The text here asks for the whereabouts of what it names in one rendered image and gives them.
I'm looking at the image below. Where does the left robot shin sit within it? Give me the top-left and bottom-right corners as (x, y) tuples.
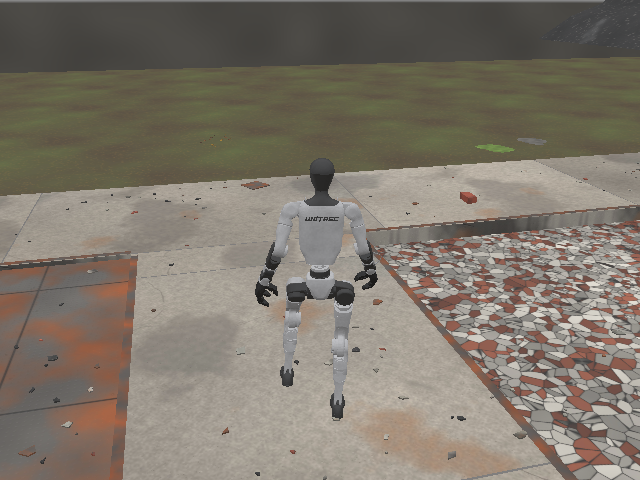
(283, 311), (298, 374)

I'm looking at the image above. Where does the robot left upper arm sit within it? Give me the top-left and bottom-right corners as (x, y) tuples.
(272, 201), (301, 258)

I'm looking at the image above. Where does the right robot forearm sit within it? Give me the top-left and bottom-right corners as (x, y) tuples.
(359, 240), (376, 275)

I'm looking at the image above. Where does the left robot hand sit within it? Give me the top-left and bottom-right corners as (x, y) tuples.
(255, 281), (278, 307)

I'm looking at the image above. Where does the right robot hand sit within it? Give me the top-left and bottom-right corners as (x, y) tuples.
(354, 271), (378, 290)

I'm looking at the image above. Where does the left robot foot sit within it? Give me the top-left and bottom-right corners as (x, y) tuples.
(280, 366), (294, 387)

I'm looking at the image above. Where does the robot right upper arm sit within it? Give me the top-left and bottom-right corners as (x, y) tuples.
(342, 202), (370, 256)

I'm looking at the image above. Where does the left robot forearm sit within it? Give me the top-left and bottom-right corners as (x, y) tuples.
(258, 242), (281, 286)

